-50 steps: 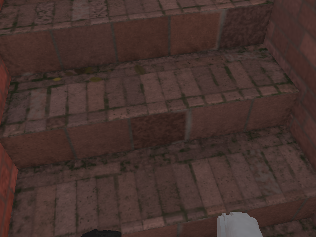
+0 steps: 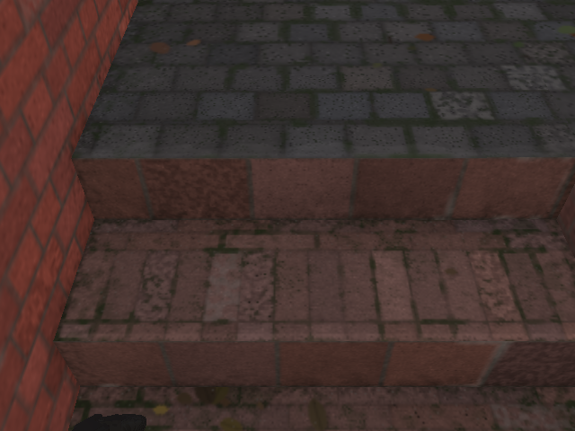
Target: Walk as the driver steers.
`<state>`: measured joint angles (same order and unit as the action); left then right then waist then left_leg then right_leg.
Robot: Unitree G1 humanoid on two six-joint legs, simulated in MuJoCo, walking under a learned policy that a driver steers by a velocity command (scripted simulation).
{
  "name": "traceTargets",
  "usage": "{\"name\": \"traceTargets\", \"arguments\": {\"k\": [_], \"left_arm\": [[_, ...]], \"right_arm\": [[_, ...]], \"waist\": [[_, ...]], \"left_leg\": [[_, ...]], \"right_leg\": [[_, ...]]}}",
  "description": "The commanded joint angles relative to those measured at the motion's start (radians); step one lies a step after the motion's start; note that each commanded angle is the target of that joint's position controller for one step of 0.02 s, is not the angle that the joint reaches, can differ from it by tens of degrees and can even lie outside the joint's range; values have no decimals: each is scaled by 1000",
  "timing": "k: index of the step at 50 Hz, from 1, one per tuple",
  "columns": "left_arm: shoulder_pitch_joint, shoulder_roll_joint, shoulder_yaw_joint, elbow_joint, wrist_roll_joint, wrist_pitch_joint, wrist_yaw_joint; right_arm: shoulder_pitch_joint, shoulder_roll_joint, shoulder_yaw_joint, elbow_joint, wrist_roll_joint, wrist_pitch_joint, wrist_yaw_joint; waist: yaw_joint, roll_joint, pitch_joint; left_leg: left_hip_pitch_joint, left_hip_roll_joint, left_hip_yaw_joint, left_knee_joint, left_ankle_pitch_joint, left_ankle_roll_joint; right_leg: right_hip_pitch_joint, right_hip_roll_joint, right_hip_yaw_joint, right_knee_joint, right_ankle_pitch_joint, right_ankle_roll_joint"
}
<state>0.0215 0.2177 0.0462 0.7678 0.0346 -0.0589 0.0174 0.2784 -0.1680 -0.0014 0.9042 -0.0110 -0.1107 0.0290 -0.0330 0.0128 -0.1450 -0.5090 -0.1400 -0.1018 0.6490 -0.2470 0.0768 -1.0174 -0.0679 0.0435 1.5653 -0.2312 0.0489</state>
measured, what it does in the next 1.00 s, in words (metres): climbs: right foot, then left foot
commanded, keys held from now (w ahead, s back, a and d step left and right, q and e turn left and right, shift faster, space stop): q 0.02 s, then no key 0.36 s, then e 0.26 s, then w+e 0.36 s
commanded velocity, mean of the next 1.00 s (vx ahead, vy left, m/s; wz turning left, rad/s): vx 0.10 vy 0.00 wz -0.10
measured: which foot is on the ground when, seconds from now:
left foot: down 0.00-0.20, up 0.22-0.50, down 0.52-1.00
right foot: up 0.00-0.16, down 0.18-0.72, up 0.74-1.00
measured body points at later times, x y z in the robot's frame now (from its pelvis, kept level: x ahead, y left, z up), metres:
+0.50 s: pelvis +0.04 -0.04 +0.00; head +0.06 -0.07 +0.45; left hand +0.18 +0.17 -0.10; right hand +0.25 -0.24 -0.11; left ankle +0.04 +0.11 -0.70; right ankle +0.06 -0.13 -0.72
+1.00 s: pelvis +0.08 -0.02 +0.02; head +0.08 -0.04 +0.47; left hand +0.28 +0.17 -0.09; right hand +0.08 -0.24 -0.12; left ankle +0.04 +0.11 -0.72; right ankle +0.06 -0.14 -0.60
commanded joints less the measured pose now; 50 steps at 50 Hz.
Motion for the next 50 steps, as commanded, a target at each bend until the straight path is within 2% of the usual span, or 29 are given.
{"name": "traceTargets", "arguments": {"k": [1,5,7,8,9,10,11,13,15,16,18,20,21,22,23,24,26,27,29,32,34,36,38,39,41,43,46,48,50], "left_arm": [[39,74,32,-79,14,-4,12],[6,37,19,-134,-4,5,20],[5,22,12,-144,-26,-2,23],[96,13,8,-134,-48,-18,29],[79,24,14,-136,-67,-40,25],[30,105,27,-165,-54,-56,19],[28,145,45,-178,-31,-68,5],[148,145,68,-141,6,-54,-7],[48,102,50,-166,1,-43,-9],[24,25,16,-177,-5,-38,-11],[8,-91,-49,-166,-43,-24,-26],[84,-77,-61,-138,-89,-30,-41],[51,-15,-43,-131,-93,-48,-71],[48,51,-22,-98,-79,-48,-95],[112,110,6,-76,-52,-55,-122],[71,114,18,-90,-56,-53,-126],[67,55,4,-110,-69,-55,-103],[117,22,-2,-117,-57,-57,-71],[138,64,13,-139,-50,-60,-30],[125,105,37,-140,-42,-44,-2],[101,120,56,-121,-34,-30,3],[-3,141,72,-150,-28,-10,-14],[-60,15,30,-158,6,18,-37],[-49,9,29,-137,9,20,-38],[17,21,40,-96,-5,15,-34],[45,19,41,-65,-8,22,-56],[37,-12,20,-21,-10,42,-96],[78,-20,13,3,15,53,-117],[45,-12,5,-1,13,49,-122]], "right_arm": [[-144,-142,-34,-143,18,-29,-13],[-241,-162,-42,-215,52,-26,4],[-161,-169,-44,-185,46,1,21],[-182,-166,-41,-187,39,21,23],[-138,-149,-35,-178,43,43,28],[-8,-88,-23,-175,32,50,18],[-39,-58,-14,-204,23,59,15],[-259,-143,-51,-274,17,83,-4],[-229,-170,-64,-232,-13,84,-36],[-240,-158,-59,-223,-26,74,-43],[-248,-87,-36,-223,-37,72,-33],[-249,-44,-22,-195,-21,60,0],[-194,-28,-27,-149,-16,55,38],[-194,-34,-34,-150,-3,64,73],[-245,-91,-51,-162,-10,62,75],[-269,-116,-49,-191,2,46,54],[-319,-144,-57,-254,9,3,-7],[-385,-161,-56,-288,26,-14,-21],[-406,-140,-59,-310,12,-14,-31],[-326,-127,-72,-333,-4,10,-52],[-244,-119,-75,-306,-15,13,-52],[-138,-125,-83,-285,-31,-8,-52],[18,-181,-87,-208,-10,-30,-71],[-6,-154,-68,-198,-13,-40,-76],[-70,-88,-37,-181,-14,-37,-64],[-30,-30,-7,-142,-26,-23,-50],[-86,-99,-19,-148,-33,-1,-37],[-112,-112,-18,-136,-48,-17,-18],[-104,-134,-23,-123,-47,-28,-6]], "waist": [[73,13,-39],[44,77,-20],[6,97,0],[42,85,-25],[43,16,-25],[-37,-120,-186],[-16,-216,-224],[104,-162,-94],[59,-90,-35],[50,-13,-11],[13,-5,-22],[24,-39,16],[-12,-69,48],[-44,-100,53],[-22,-120,50],[-17,-129,37],[-16,-140,-15],[42,-95,-38],[62,-65,-64],[28,-90,-12],[3,-50,37],[-54,27,97],[-91,215,55],[-56,144,82],[2,84,49],[2,0,90],[31,93,67],[54,63,55],[40,65,85]], "left_leg": [[-12,200,-228,-175,361,142],[133,228,-246,-110,521,177],[287,302,-342,-85,602,222],[306,303,-374,-58,648,229],[303,270,-374,-38,622,192],[206,166,-239,96,426,64],[-64,45,-94,186,-26,-58],[-293,35,-36,610,-437,-147],[-276,72,-100,994,-309,-153],[-307,65,-114,969,-240,-145],[-352,107,-78,736,-233,-181],[-318,181,32,334,-285,-257],[-61,204,136,254,-257,-279],[125,170,198,131,-65,-271],[180,157,200,149,21,-243],[145,176,177,88,48,-204],[126,248,111,33,139,-106],[113,247,105,56,199,-46],[82,237,116,74,196,-7],[159,195,165,59,31,-11],[176,218,133,-23,-170,19],[336,299,-2,-169,-292,102],[569,597,-412,-454,-442,302],[556,658,-448,-491,-441,306],[411,530,-205,-450,-333,214],[395,451,8,-453,-283,141],[269,417,166,-524,-88,113],[264,445,229,-530,6,116],[289,468,245,-533,93,141]], "right_leg": [[226,-4,-44,-64,54,34],[415,46,-66,-587,-97,81],[442,58,-36,-855,-73,63],[544,64,-20,-1001,60,45],[624,61,-24,-1106,260,-4],[884,-78,85,-938,830,-177],[1080,-197,289,-955,965,-361],[1023,-339,498,-1128,668,-442],[809,-271,372,-1157,490,-370],[788,-221,290,-1173,434,-334],[858,-99,166,-1119,226,-229],[911,-33,104,-1108,-56,-130],[708,12,39,-1120,-53,-85],[589,48,19,-1118,-41,-96],[566,15,77,-1123,1,-122],[632,-50,140,-1103,32,-155],[740,-150,280,-1054,255,-187],[769,-130,272,-999,384,-193],[780,-74,202,-935,435,-208],[619,-54,223,-1015,249,-258],[552,-28,268,-1086,-174,-279],[308,49,235,-1033,-366,-268],[59,101,57,-511,-225,-155],[-75,16,96,-233,-195,-151],[-41,32,48,146,-127,-163],[-78,35,22,70,-96,-161],[183,-11,-110,-108,-111,-150],[272,-55,-96,-197,-34,-196],[375,-58,-107,-414,-87,-198]]}}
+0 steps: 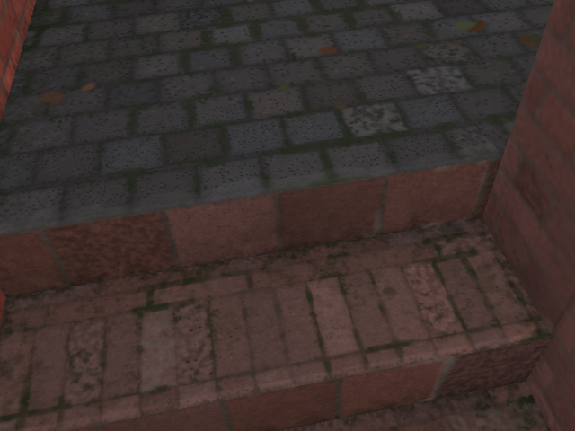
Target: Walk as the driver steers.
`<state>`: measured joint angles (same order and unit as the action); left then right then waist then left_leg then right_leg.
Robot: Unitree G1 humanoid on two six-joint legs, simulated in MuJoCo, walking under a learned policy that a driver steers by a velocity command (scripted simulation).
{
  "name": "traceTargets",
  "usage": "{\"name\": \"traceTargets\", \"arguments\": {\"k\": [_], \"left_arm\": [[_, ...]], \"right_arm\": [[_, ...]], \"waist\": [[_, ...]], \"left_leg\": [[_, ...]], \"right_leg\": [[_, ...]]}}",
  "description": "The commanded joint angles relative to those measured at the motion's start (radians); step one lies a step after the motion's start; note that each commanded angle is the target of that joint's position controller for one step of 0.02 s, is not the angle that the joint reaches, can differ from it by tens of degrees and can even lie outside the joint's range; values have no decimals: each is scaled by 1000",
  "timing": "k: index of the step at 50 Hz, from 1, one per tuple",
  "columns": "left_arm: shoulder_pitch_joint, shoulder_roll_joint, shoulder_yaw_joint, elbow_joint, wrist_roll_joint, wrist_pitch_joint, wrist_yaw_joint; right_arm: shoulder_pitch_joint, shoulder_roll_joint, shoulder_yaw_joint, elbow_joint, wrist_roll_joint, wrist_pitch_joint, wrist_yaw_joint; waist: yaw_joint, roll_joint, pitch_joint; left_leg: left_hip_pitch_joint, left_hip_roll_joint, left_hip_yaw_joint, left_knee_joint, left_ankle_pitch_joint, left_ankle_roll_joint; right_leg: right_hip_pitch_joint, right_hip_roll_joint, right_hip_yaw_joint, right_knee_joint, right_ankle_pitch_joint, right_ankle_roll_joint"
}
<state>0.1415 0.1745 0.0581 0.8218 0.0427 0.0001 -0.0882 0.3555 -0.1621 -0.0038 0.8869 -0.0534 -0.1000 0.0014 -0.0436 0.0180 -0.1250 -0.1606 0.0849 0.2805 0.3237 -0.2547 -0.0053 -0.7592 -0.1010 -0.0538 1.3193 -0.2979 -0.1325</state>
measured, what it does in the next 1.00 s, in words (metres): climbs: right foot, then left foot 0.18 m higher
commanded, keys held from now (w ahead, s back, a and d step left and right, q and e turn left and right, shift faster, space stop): w+e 0.14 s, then w+q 0.86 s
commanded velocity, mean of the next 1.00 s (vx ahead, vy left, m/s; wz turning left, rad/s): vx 0.47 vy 0.00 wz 0.17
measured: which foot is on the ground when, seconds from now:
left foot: down 0.00-0.14, up 0.16-0.44, down 0.46-1.00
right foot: up 0.00-0.10, down 0.12-0.52, up 0.54-0.94, down 0.96-1.00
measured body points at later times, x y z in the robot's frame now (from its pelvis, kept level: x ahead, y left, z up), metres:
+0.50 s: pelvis +0.19 -0.07 +0.03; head +0.19 -0.05 +0.48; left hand +0.16 +0.14 -0.14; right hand +0.42 -0.25 -0.04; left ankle +0.28 +0.00 -0.57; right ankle +0.04 -0.15 -0.71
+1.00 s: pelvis +0.46 -0.11 +0.20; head +0.46 -0.11 +0.65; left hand +0.68 +0.10 +0.14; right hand +0.43 -0.32 +0.05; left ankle +0.29 -0.01 -0.53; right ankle +0.61 -0.20 -0.39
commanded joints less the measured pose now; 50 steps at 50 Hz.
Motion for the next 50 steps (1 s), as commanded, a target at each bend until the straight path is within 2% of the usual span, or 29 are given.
{"name": "traceTargets", "arguments": {"k": [1,5,7,8,10,12,14,18,20,22,23,24,25,26,27,28,29,31,32,33,35,37,40,42,43,45,48,49,50], "left_arm": [[-72,34,-10,-62,-1,-21,-15],[92,58,12,-3,-25,-58,9],[273,168,75,57,11,-86,69],[419,281,100,86,-11,-73,93],[733,211,86,251,46,-70,25],[673,29,8,345,87,-56,16],[464,-80,-75,337,91,-46,-4],[65,70,-70,243,93,-90,13],[44,190,-56,166,47,-100,3],[203,306,-37,208,-35,-106,-26],[266,320,-30,224,-51,-105,-36],[311,289,-29,245,-23,-91,-59],[448,245,-29,264,75,-67,-86],[404,177,-39,223,141,-44,-114],[289,129,-32,219,92,-12,-152],[218,85,-32,180,34,-23,-129],[149,94,-31,148,12,-49,-90],[77,44,-56,110,28,-57,-22],[68,15,-73,104,30,-50,-4],[117,12,-78,138,23,-46,9],[44,36,-82,113,-14,-56,13],[-98,13,-99,68,-27,-73,16],[-322,33,-123,-62,6,-74,58],[-352,40,-125,-98,2,-66,80],[-399,51,-130,-132,8,-47,57],[-402,-52,-160,-222,20,-11,14],[-185,150,-70,-201,-16,-47,6],[62,184,-38,-140,-3,-56,28],[294,237,-26,-84,-15,-64,40]], "right_arm": [[-165,-166,-35,-95,-12,-36,26],[-258,-223,-65,-131,6,0,50],[-91,-72,-39,-72,-37,28,54],[56,37,-13,-99,-47,31,77],[-158,5,-21,-113,5,6,114],[-288,-3,-27,-140,12,1,79],[-351,72,25,-238,6,42,91],[-421,-47,27,-368,56,110,93],[-535,-108,17,-376,84,143,92],[-393,-75,30,-311,52,161,101],[-347,-90,24,-284,36,164,92],[-258,-120,9,-242,40,160,70],[-65,-192,-21,-164,44,157,60],[164,-232,-42,-63,36,153,44],[293,-219,-37,-21,-6,151,54],[275,-195,-47,25,-1,118,45],[170,-199,-57,55,22,90,52],[-5,-28,-17,118,29,43,75],[-82,43,13,157,-1,32,92],[-173,51,17,132,11,23,99],[-204,-21,4,87,-13,10,85],[44,-54,7,168,-41,19,60],[257,-76,25,233,-80,21,77],[237,-79,31,223,-64,6,81],[178,-89,29,186,-16,5,103],[95,-124,24,174,10,-4,106],[148,-274,-39,155,49,-36,109],[138,-191,-35,155,24,-31,112],[182,-63,-12,132,-34,-25,127]], "waist": [[53,66,69],[136,43,41],[133,-108,-44],[60,-281,-213],[265,-285,77],[193,-162,145],[52,0,147],[-115,25,129],[-93,-100,65],[-111,-132,-9],[-75,-192,-37],[-39,-228,-84],[-12,-92,-255],[-73,106,-334],[-142,286,-241],[-117,178,-59],[-71,113,57],[97,-69,53],[159,-103,72],[198,-66,96],[159,-62,64],[41,51,58],[-23,17,68],[-32,61,106],[-35,16,198],[31,156,223],[131,168,-58],[195,19,-250],[227,-233,-451]], "left_leg": [[0,268,-147,-190,147,238],[56,275,-101,2,305,236],[-60,159,-29,463,350,133],[-318,4,-37,733,-71,16],[-1078,-143,-283,1625,-204,70],[-1416,-117,-378,2158,-124,255],[-1414,-41,-417,2147,5,361],[-998,21,-273,1603,91,317],[-496,-79,-147,1385,50,180],[-547,-171,-33,1138,-59,131],[-661,-210,-19,914,-171,131],[-682,-259,-49,783,-207,156],[-347,-236,-292,802,176,252],[-16,-152,-677,493,207,379],[-33,-26,-1159,122,-248,471],[-16,12,-1215,93,-465,369],[-46,16,-1138,134,-392,341],[-142,-24,-904,173,-133,251],[-264,-43,-768,173,-110,229],[-392,-84,-621,167,-50,198],[-580,-156,-459,105,-2,170],[-469,-111,-565,78,-17,220],[-96,-14,-758,67,-72,240],[-40,27,-795,30,-38,277],[-137,107,-831,-137,-86,308],[-450,129,-699,-223,212,315],[-166,99,-601,104,1582,269],[-242,30,-581,439,1466,171],[-576,-136,-583,742,784,135]], "right_leg": [[137,-22,-7,-256,-43,-5],[430,89,-83,-700,124,-11],[725,122,39,-878,392,-77],[1021,-94,394,-817,970,-321],[1145,-240,681,-994,511,-312],[936,-235,506,-909,287,-188],[658,-230,388,-969,68,-129],[141,-100,40,-1224,114,-93],[-105,-89,-6,-1414,589,-160],[343,-143,-54,-1162,1691,-177],[655,-188,-33,-1027,1908,-166],[823,-217,-43,-848,2045,-169],[641,-150,-32,-573,1998,-131],[309,-67,47,-268,1361,-86],[-36,188,177,333,437,-53],[-382,225,380,684,418,-80],[-563,246,391,890,399,-68],[-620,206,384,884,391,-79],[-600,142,304,864,406,-85],[-556,108,234,813,378,-68],[-353,73,111,624,307,-20],[-429,77,56,790,160,3],[-731,55,93,669,107,-4],[-738,12,84,520,168,49],[-629,-11,56,263,14,57],[-174,13,-47,184,-25,31],[200,201,-114,-118,-68,39],[523,98,107,-196,166,-56],[889,-150,673,-564,-84,-247]]}}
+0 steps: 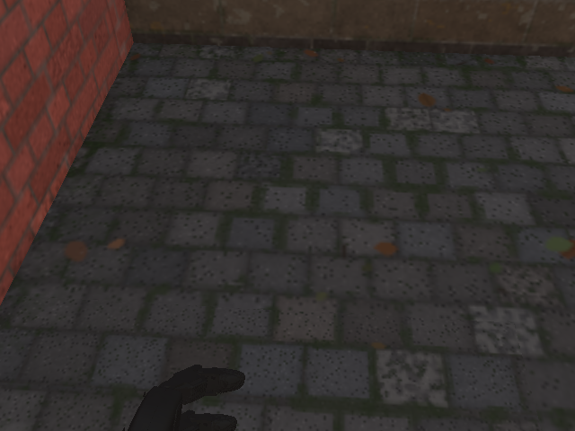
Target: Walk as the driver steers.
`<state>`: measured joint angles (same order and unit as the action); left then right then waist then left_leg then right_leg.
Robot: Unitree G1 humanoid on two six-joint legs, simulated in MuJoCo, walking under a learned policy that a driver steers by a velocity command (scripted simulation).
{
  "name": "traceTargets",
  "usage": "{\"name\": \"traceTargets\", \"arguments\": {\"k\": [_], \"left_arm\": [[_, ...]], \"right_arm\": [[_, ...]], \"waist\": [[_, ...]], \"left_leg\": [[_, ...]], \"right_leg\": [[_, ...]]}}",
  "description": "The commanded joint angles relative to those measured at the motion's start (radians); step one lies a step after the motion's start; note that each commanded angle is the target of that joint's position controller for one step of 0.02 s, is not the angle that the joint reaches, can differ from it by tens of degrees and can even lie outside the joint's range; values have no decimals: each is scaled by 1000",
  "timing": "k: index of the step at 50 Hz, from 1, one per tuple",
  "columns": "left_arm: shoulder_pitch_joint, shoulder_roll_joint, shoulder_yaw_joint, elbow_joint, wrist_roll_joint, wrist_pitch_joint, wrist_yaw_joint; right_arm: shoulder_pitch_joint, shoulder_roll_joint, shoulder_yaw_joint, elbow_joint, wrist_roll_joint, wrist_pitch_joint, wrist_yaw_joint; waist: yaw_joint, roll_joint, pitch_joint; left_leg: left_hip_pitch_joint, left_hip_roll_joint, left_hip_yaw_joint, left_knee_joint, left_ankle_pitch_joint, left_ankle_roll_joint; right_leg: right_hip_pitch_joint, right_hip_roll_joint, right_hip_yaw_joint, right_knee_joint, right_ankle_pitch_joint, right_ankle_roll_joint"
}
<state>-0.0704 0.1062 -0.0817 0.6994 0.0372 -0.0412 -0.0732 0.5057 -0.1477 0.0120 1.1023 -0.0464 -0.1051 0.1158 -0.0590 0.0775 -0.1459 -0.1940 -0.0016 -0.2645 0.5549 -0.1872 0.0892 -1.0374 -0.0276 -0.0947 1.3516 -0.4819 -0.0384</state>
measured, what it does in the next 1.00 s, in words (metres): climbs: left foot 0.18 m higher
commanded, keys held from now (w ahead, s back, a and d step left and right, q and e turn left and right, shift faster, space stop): w+q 0.06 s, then q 0.28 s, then e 0.66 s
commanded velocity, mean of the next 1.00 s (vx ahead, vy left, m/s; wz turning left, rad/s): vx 0.15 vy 0.00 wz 0.07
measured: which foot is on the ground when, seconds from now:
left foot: down 0.00-0.00, up 0.02-0.52, down 0.54-1.00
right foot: down 0.00-0.66, up 0.68-1.00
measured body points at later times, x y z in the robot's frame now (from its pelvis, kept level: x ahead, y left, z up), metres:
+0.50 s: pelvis +0.23 +0.01 +0.15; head +0.25 +0.03 +0.60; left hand +0.08 +0.13 -0.01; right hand +0.53 -0.04 +0.10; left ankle +0.37 +0.18 -0.36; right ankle +0.12 -0.14 -0.59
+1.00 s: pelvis +0.36 +0.13 +0.31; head +0.37 +0.13 +0.76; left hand +0.50 +0.36 +0.19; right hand +0.51 -0.13 +0.19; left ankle +0.39 +0.20 -0.41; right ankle +0.42 -0.01 -0.34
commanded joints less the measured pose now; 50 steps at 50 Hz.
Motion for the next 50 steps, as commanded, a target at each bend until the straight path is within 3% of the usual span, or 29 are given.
{"name": "traceTargets", "arguments": {"k": [1,2,3,4,6,8,11,14,16,19,21,22,24,25,26,27,28,29,30,32,33,34,35,37,39,41,42,45,50], "left_arm": [[643,320,104,73,37,-7,32],[577,327,110,109,10,-33,47],[480,287,109,140,-18,-32,43],[450,150,80,185,-30,-31,34],[315,-55,36,210,-14,-31,30],[229,-28,46,194,14,-48,47],[154,62,66,159,49,-80,42],[413,80,56,257,105,-77,58],[553,89,51,295,112,-57,61],[724,74,36,380,106,-44,63],[744,77,41,407,124,-37,59],[740,101,46,411,127,-40,45],[691,75,35,397,93,-46,2],[571,122,55,348,16,-54,-23],[683,122,56,413,3,-60,-46],[664,161,74,376,-46,-73,-41],[683,169,78,371,-41,-84,-49],[879,75,53,419,-16,-95,-57],[877,119,68,428,-17,-105,-55],[751,190,116,379,-15,-108,-33],[709,171,128,343,-9,-98,-19],[635,71,127,307,-16,-90,-15],[572,60,134,271,-57,-88,-6],[514,13,145,286,-55,-105,13],[462,-45,123,303,-20,-70,39],[546,-47,115,344,-32,-40,27],[508,36,131,311,-33,-34,29],[399,114,136,245,-31,-49,25],[180,107,109,81,-8,-47,28]], "right_arm": [[-108,-97,-53,-61,-10,12,31],[-197,-86,-59,-101,9,8,30],[-201,-72,-59,-81,9,-1,9],[-231,-79,-66,-104,-2,2,-14],[-304,-32,-56,-156,-4,26,-35],[-303,13,-26,-178,5,45,-29],[-337,-43,-27,-196,20,50,-5],[-465,-54,-10,-265,39,41,-14],[-560,-30,5,-308,50,33,-20],[-683,5,31,-402,39,33,-30],[-787,27,53,-474,28,36,-44],[-832,15,55,-514,-3,61,-37],[-835,28,67,-531,-17,116,-38],[-854,11,62,-526,-30,149,-27],[-957,-10,67,-553,-5,172,-22],[-856,-11,53,-498,-1,158,-7],[-822,-15,45,-460,14,146,-16],[-822,39,66,-439,62,119,-24],[-757,15,52,-402,45,102,-32],[-650,-45,24,-378,10,85,-60],[-490,-117,-12,-324,-19,97,-102],[-247,-188,-50,-230,-75,103,-119],[-204,-252,-88,-215,-80,74,-130],[-356,-234,-88,-218,-72,12,-109],[-555,-101,-61,-232,2,6,-108],[-680,-57,-54,-271,-4,4,-124],[-655,-45,-48,-277,-27,-6,-130],[-634,-117,-66,-289,-47,-20,-150],[-560,-223,-103,-265,-11,-51,-144]], "waist": [[325,-408,-280],[274,-355,10],[197,-303,78],[139,-165,66],[45,-73,82],[-18,-102,136],[-33,-106,122],[66,-97,101],[115,-81,84],[155,-141,107],[159,-98,150],[138,-37,129],[72,-147,140],[31,-218,137],[74,-224,138],[52,-168,121],[50,-159,92],[98,-166,-91],[53,-237,-111],[-20,-189,-136],[-67,-57,-176],[-133,137,-250],[-121,216,-316],[-47,120,-117],[61,-10,-14],[134,-33,11],[142,-96,-6],[128,-56,-17],[73,-3,111]], "left_leg": [[-717,-116,-71,1033,187,26],[-926,-70,7,1224,219,37],[-946,-23,61,1298,242,68],[-909,-9,73,1328,208,99],[-910,33,67,1381,123,133],[-944,62,96,1302,138,133],[-891,102,185,1286,103,110],[-1173,92,167,1505,-47,111],[-1295,88,181,1487,-62,118],[-1434,95,205,1513,-165,128],[-1540,145,203,1410,-178,149],[-1442,183,273,1189,-51,171],[-1043,218,274,996,159,169],[-795,172,381,899,-34,139],[-752,134,323,858,-326,101],[-725,88,467,756,-271,73],[-626,78,435,600,-235,57],[-381,97,331,678,-106,66],[-249,96,304,645,-73,52],[2,109,241,528,-29,6],[142,200,80,410,197,35],[222,364,-217,237,380,144],[112,449,-314,163,695,237],[-143,439,-137,98,397,142],[-293,359,31,43,103,70],[-374,295,185,3,62,49],[-340,298,246,7,128,49],[-294,342,302,-91,209,112],[-89,365,422,-278,85,119]], "right_leg": [[976,-336,1132,-867,-402,-354],[815,-291,1044,-918,-594,-283],[681,-316,894,-863,-534,-281],[641,-319,746,-835,-351,-264],[565,-306,543,-874,-114,-230],[518,-248,367,-971,34,-209],[502,-204,93,-1080,238,-188],[834,-245,42,-1079,441,-188],[1016,-240,-14,-1049,595,-182],[1181,-279,3,-1073,782,-177],[1263,-296,27,-1104,745,-168],[1227,-278,17,-1132,665,-173],[921,-241,-16,-1221,589,-156],[744,-228,-62,-1299,579,-173],[786,-280,-11,-1294,682,-172],[968,-262,-54,-1259,939,-186],[1034,-260,-73,-1182,1136,-153],[935,-230,-44,-1082,1473,-110],[883,-212,-18,-1032,1505,-77],[696,-172,27,-935,1214,-8],[588,-146,66,-834,800,28],[474,-78,160,-466,217,55],[513,-25,277,49,164,69],[374,-18,338,349,202,39],[336,-47,291,437,171,-4],[363,-19,278,380,233,-5],[343,-36,276,265,304,22],[366,-38,256,200,282,98],[422,-104,123,-301,151,134]]}}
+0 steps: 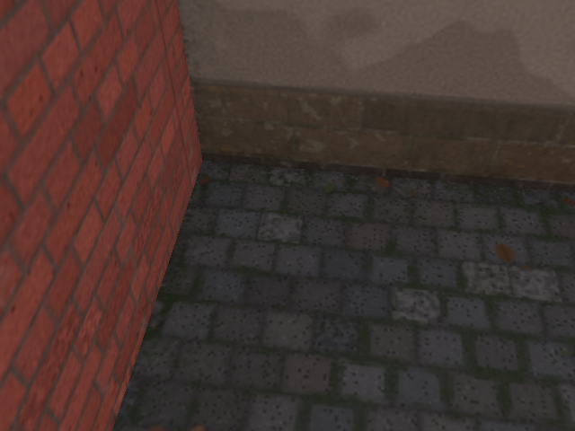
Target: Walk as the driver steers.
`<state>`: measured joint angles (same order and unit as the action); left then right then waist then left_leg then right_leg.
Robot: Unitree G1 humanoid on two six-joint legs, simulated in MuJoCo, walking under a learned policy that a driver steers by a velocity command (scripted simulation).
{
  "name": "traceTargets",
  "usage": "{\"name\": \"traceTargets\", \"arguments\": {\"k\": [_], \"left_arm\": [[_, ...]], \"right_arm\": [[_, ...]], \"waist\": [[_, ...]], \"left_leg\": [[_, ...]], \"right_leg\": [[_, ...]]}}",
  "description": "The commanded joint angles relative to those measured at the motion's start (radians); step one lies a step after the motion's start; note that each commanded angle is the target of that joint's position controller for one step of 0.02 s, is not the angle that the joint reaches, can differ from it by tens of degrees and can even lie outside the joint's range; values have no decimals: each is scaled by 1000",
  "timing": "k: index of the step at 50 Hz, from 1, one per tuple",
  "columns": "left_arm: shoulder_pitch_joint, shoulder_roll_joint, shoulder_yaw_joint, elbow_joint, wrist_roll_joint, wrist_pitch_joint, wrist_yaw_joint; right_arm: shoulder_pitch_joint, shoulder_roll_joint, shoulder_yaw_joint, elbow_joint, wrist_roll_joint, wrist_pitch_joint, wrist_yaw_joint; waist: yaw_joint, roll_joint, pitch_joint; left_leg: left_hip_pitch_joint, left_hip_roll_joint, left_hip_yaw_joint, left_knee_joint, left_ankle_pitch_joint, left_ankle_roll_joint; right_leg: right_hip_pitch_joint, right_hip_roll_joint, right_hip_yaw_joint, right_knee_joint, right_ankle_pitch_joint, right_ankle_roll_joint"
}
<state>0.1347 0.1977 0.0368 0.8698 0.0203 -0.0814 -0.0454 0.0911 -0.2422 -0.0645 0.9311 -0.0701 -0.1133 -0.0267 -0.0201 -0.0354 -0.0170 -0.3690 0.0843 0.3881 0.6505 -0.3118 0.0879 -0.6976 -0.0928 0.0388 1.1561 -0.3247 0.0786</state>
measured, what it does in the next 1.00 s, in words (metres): steps on the spot, turning right: right foot, then left foot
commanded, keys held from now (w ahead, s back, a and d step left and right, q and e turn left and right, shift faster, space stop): e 0.56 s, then no key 0.04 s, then q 0.40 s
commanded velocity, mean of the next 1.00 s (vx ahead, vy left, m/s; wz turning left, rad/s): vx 0.00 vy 0.00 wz -0.31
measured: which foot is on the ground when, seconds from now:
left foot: down 0.00-0.20, up 0.22-0.56, down 0.58-0.90, up 0.92-1.00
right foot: up 0.00-0.18, down 0.20-1.00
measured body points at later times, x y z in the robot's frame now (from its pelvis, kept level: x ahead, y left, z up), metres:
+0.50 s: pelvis +0.04 -0.03 +0.02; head +0.08 -0.07 +0.46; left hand +0.22 +0.21 -0.08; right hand +0.19 -0.32 -0.08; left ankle +0.13 +0.08 -0.68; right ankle +0.04 -0.14 -0.72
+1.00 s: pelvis +0.08 -0.05 +0.01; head +0.10 -0.06 +0.46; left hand +0.34 +0.11 -0.06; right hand +0.14 -0.34 -0.09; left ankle +0.14 +0.06 -0.70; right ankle +0.06 -0.17 -0.72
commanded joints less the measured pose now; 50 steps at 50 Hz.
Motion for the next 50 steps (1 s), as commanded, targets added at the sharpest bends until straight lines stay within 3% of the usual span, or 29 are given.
{"name": "traceTargets", "arguments": {"k": [1,2,4,6,7,9,10,11,12,13,14,16,20,23,26,27,28,29,30,31,32,33,35,37,39,41,42,46,50], "left_arm": [[-33,16,-15,-117,7,0,4],[-16,25,-7,-121,10,4,9],[-7,47,5,-136,12,0,11],[-5,54,10,-149,17,-2,17],[98,88,36,-188,-53,62,46],[145,110,57,-154,-17,108,48],[226,156,86,-117,-3,119,56],[289,264,115,-112,3,121,64],[188,307,119,-149,12,115,73],[108,231,98,-189,-26,105,83],[80,212,97,-206,-33,96,101],[45,155,77,-232,-60,87,108],[30,157,66,-315,-52,68,112],[69,206,79,-338,-39,64,104],[61,199,78,-373,-66,62,89],[48,193,74,-373,-80,65,84],[46,168,68,-377,-82,66,80],[60,101,51,-381,-68,66,73],[106,36,26,-396,-54,59,73],[123,133,42,-393,-42,57,78],[92,159,46,-370,-50,67,84],[71,135,29,-365,-44,77,84],[20,28,-20,-380,-35,84,72],[-55,-3,-33,-388,-41,67,63],[-8,55,-9,-349,-30,67,72],[-8,115,3,-374,-22,64,85],[-25,150,12,-385,-14,62,88],[-18,114,22,-412,-8,79,77],[54,149,51,-397,-12,59,101]], "right_arm": [[-167,-122,-19,-93,12,-55,-1],[-192,-114,-12,-102,27,-63,-3],[-213,-136,-16,-107,28,-64,-11],[-231,-111,-9,-105,29,-61,-10],[-60,-242,-44,-50,107,53,-26],[-104,-213,-49,-88,143,150,-35],[-121,-176,-45,-94,120,162,-28],[-237,-137,-34,-157,89,146,-20],[-318,-85,-17,-240,77,133,-26],[-255,-82,-22,-229,82,125,-7],[-272,-44,-8,-258,74,107,15],[-238,-61,-8,-277,46,85,22],[-189,-53,12,-318,73,86,2],[-149,-33,22,-320,62,88,-2],[-63,-73,-2,-305,77,95,-5],[-32,-63,-9,-300,78,88,-5],[12,-71,-19,-289,73,84,-4],[78,-113,-37,-275,63,85,-1],[27,-179,-45,-306,31,98,-13],[4,-164,-49,-345,17,91,-20],[-38,-85,-24,-356,35,91,-24],[-66,-37,-5,-355,54,93,-23],[-79,-26,11,-324,77,106,-18],[-30,-76,-6,-302,75,118,-11],[0,-102,-12,-304,68,95,15],[14,-124,-18,-306,79,79,25],[-11,-101,-14,-316,81,75,21],[19,-87,-6,-327,83,67,14],[-11,-93,-16,-351,75,87,31]], "waist": [[33,61,-31],[48,82,-30],[51,50,-31],[46,49,-52],[108,165,-113],[146,39,-57],[181,-37,-19],[184,-229,61],[113,-281,80],[58,-199,10],[50,-115,-33],[21,-40,-78],[8,-32,-123],[26,-100,-115],[29,-161,-94],[-5,-153,-89],[-22,-117,-108],[-29,27,-169],[45,304,-137],[52,329,-162],[53,212,-100],[63,168,-56],[68,183,-15],[27,183,7],[36,145,-15],[40,156,-29],[40,73,-34],[29,-177,-34],[60,-146,-61]], "left_leg": [[122,329,-242,-376,253,149],[144,325,-234,-386,210,152],[197,314,-203,-390,214,157],[288,298,-174,-366,235,141],[386,351,-198,-315,293,138],[316,251,-136,-231,211,69],[213,153,-109,-89,197,-1],[-41,-13,-103,132,-11,-80],[-302,-116,-252,359,-263,-140],[-369,-97,-377,516,-233,-141],[-407,-101,-424,618,-168,-147],[-443,-79,-468,638,-87,-162],[-332,-78,-445,406,-92,-139],[-132,-109,-402,223,-39,-112],[-24,-115,-399,29,38,-107],[54,-124,-386,-105,122,-105],[162,-119,-383,-193,184,-95],[346,26,-524,-223,269,-50],[387,253,-829,-258,438,82],[266,358,-1008,-334,285,241],[211,293,-943,-331,111,242],[167,213,-843,-341,-5,190],[89,81,-681,-387,-43,103],[74,15,-620,-399,16,102],[87,39,-642,-361,42,103],[20,40,-668,-344,35,54],[-23,-21,-602,-307,-9,15],[-162,-97,-444,-38,29,-63],[-274,-57,-444,350,-262,-95]], "right_leg": [[87,-52,7,-103,20,5],[99,-62,13,-127,23,-28],[117,-55,0,-153,-21,-60],[121,-58,7,-209,-83,-82],[131,-47,-73,-321,-214,-107],[309,17,-128,-669,5,-162],[429,37,-72,-790,154,-198],[497,-87,291,-844,204,-322],[561,-141,535,-868,200,-410],[609,-179,500,-890,89,-439],[636,-148,459,-858,82,-411],[637,-105,366,-784,233,-352],[567,-85,322,-794,274,-322],[416,-52,312,-784,211,-314],[388,-43,333,-744,302,-290],[385,-21,334,-690,349,-267],[346,16,306,-636,305,-234],[240,99,216,-456,10,-173],[9,239,116,-241,-341,-112],[-2,176,121,9,-338,-65],[-13,138,141,110,-251,-42],[-8,109,120,70,-206,-27],[148,51,39,-233,-188,-21],[305,90,-35,-518,-140,-33],[460,116,-64,-721,69,-50],[591,51,1,-741,147,-88],[578,15,22,-708,106,-110],[614,-128,188,-822,-37,-224],[647,-291,268,-788,332,-334]]}}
